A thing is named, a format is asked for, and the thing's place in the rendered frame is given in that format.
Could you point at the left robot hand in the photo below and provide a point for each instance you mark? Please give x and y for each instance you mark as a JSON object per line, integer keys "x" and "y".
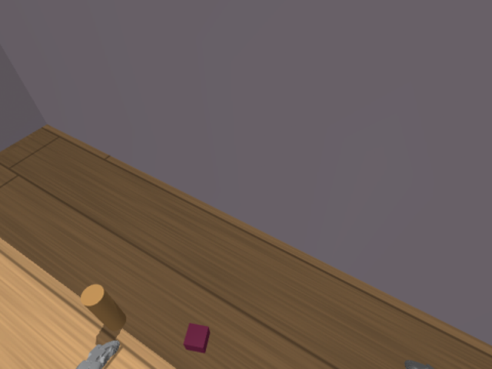
{"x": 99, "y": 355}

